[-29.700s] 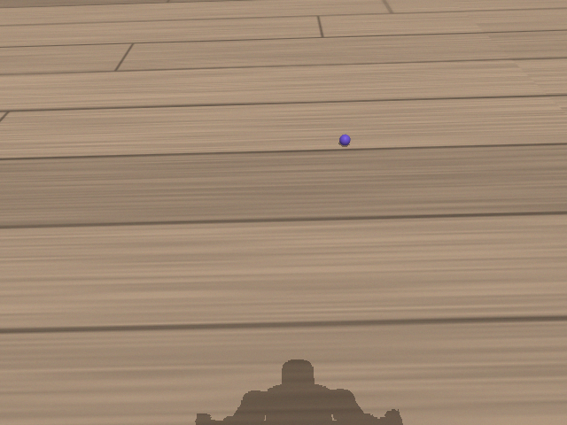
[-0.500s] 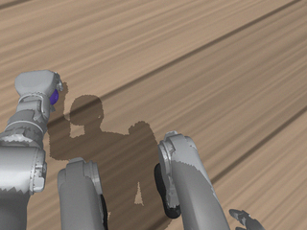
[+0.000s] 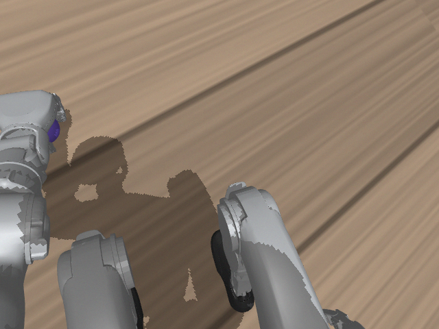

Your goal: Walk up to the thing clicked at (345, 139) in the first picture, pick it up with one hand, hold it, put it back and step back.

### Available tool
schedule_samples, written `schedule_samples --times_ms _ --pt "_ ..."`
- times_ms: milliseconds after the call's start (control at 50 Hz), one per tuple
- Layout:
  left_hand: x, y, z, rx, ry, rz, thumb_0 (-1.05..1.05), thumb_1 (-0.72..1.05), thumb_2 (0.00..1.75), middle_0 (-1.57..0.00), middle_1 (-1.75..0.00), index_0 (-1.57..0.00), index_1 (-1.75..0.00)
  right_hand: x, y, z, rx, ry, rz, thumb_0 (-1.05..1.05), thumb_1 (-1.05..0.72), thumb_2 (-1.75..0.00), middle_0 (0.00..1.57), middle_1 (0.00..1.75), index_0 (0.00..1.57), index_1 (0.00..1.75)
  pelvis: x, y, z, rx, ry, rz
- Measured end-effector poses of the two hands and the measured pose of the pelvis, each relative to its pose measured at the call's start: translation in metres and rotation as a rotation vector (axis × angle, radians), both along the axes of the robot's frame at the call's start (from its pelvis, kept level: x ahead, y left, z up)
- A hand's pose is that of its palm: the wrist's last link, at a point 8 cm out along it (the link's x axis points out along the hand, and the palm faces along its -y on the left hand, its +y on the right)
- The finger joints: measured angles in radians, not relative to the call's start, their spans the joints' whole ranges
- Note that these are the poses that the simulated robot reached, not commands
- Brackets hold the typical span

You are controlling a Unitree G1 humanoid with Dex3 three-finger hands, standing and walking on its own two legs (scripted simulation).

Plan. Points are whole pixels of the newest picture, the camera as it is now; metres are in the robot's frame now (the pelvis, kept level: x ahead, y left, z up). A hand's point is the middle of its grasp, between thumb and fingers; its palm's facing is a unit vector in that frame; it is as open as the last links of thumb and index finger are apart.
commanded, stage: lower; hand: left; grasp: from above
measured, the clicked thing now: (40, 128) +0.53 +0.20 -0.19
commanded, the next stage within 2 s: rest in 0.40 s
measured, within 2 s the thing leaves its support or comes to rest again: neither
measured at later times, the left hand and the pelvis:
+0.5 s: hand (52, 141) +0.52 +0.19 -0.22, palm faces -0.45 -0.04 -0.89, open 7.8 cm; pelvis +0.00 +0.00 -0.02, yaw -2 degrees
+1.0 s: hand (63, 144) +0.52 +0.18 -0.26, palm faces -0.47 -0.06 -0.88, open 7.7 cm; pelvis +0.00 +0.01 -0.03, yaw -5 degrees
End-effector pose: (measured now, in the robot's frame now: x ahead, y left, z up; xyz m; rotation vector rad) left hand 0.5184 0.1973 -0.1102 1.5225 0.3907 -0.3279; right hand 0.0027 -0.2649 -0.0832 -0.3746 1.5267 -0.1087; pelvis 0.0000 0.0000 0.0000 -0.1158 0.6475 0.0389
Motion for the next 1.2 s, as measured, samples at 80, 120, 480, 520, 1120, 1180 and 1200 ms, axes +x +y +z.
schedule_samples --times_ms 80,120,480,520,1120,1180,1200 --pt "0.001 0.002 -0.004 0.004 0.000 0.009 0.00 0.21 0.41 -0.79 -0.51 -0.90 -0.51 0.002 0.001 -0.002 0.006 0.001 0.008 0.00 -0.92 -0.90 0.20 0.30 0.20 0.30 0.001 0.000 -0.002 -0.002 0.000 0.000" --pt "0.000 0.002 -0.006 0.004 0.007 0.015 0.00 0.21 0.41 -0.79 -0.51 -0.89 -0.52 0.003 0.001 -0.002 0.009 0.001 0.015 0.00 -0.92 -0.90 0.20 0.30 0.20 0.30 0.000 0.000 -0.003 -0.002 -0.002 -0.001" --pt "0.002 -0.003 -0.051 -0.023 0.014 -0.014 0.00 0.22 0.41 -0.77 -0.53 -0.88 -0.53 -0.006 0.000 -0.010 0.004 0.031 0.060 0.00 -0.92 -0.90 0.20 0.30 0.20 0.30 0.001 0.000 -0.024 -0.024 -0.028 -0.014" --pt "0.003 -0.004 -0.054 -0.016 0.008 -0.017 0.00 0.23 0.40 -0.77 -0.53 -0.88 -0.52 -0.007 0.002 -0.010 0.011 0.037 0.062 0.00 -0.92 -0.90 0.20 0.30 0.20 0.30 0.002 0.001 -0.025 -0.026 -0.027 -0.015" --pt "0.011 -0.010 -0.100 -0.040 0.009 -0.004 0.00 0.26 0.35 -0.76 -0.54 -0.89 -0.50 -0.022 0.019 0.010 0.072 0.104 0.101 0.00 -0.91 -0.90 0.20 0.30 0.20 0.30 0.006 0.007 -0.028 -0.076 -0.036 -0.036" --pt "0.012 -0.010 -0.101 -0.033 0.009 0.004 0.00 0.26 0.35 -0.76 -0.54 -0.89 -0.50 -0.022 0.021 0.012 0.079 0.104 0.105 0.00 -0.91 -0.90 0.20 0.30 0.20 0.30 0.007 0.007 -0.027 -0.078 -0.036 -0.036" --pt "0.012 -0.010 -0.101 -0.031 0.012 0.008 0.00 0.26 0.35 -0.76 -0.54 -0.89 -0.50 -0.022 0.021 0.012 0.083 0.102 0.108 0.00 -0.91 -0.90 0.20 0.30 0.20 0.30 0.007 0.008 -0.027 -0.079 -0.037 -0.037"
